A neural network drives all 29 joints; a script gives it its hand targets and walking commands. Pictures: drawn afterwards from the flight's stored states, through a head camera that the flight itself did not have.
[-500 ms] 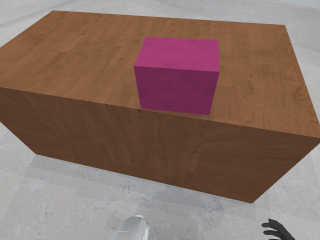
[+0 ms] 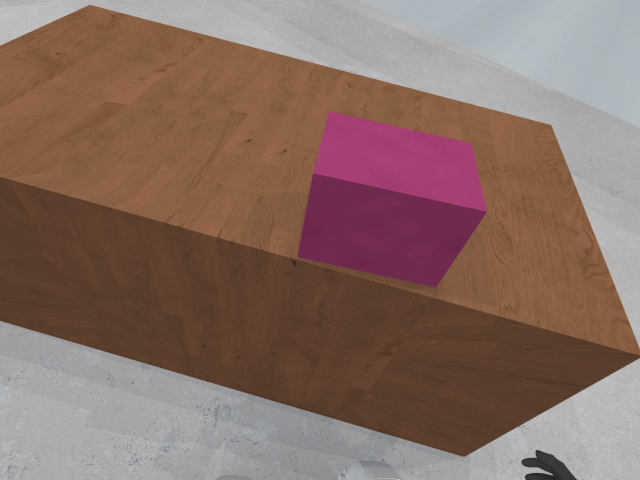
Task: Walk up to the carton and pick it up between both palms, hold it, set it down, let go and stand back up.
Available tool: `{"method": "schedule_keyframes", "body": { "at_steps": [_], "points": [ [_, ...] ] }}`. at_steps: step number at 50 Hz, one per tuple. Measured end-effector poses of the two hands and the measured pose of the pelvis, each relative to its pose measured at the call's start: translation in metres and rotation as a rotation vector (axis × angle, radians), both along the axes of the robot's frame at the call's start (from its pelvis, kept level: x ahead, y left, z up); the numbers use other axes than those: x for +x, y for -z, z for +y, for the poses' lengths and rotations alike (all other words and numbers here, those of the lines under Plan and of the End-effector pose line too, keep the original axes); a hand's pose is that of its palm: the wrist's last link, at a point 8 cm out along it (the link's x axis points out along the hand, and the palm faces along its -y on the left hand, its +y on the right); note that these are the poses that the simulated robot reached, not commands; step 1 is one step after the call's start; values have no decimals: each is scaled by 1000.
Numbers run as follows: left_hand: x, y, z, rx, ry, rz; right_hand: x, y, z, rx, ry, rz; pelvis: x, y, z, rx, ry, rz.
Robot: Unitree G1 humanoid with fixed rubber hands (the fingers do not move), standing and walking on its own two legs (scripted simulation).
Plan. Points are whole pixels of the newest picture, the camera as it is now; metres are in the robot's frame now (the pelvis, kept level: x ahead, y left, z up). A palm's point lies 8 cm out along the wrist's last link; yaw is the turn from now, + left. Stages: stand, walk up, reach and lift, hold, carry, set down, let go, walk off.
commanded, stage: walk up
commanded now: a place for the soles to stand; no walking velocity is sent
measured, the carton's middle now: (383, 200) +0.55 -0.09 +0.03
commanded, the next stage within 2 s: none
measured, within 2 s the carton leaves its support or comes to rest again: neither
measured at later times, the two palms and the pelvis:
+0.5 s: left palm out of the picture +0.11 +0.27 -0.05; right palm out of the picture +0.16 -0.36 -0.11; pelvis +0.05 -0.07 +0.00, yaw -1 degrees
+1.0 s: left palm (89, 464) +0.14 +0.27 -0.09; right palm (581, 474) +0.16 -0.36 -0.06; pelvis +0.05 -0.05 +0.00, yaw -2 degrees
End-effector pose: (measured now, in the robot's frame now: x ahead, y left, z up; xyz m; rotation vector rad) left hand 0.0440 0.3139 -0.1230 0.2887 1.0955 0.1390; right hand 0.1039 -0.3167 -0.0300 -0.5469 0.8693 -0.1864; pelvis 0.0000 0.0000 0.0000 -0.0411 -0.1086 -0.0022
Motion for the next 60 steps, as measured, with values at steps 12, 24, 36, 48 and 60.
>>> {"method": "schedule_keyframes", "body": {
  "at_steps": [12,24,36,48,60],
  "points": [
    [4,-16,-25,76,1,132,20,36,-33,72,18,104,28,3,-35,53,12,94],
    [66,-70,-46,237,21,-16,54,76,-48,213,24,74,48,2,-68,81,17,109],
    [86,-41,-54,143,25,-129,49,46,-57,123,41,-6,36,7,-65,69,25,76],
    [91,-30,-47,95,31,-115,56,33,-48,85,41,-1,42,5,-53,53,29,98],
    [109,-35,-43,118,36,-88,84,40,-43,109,30,-8,61,5,-52,49,31,124]
  ]
}}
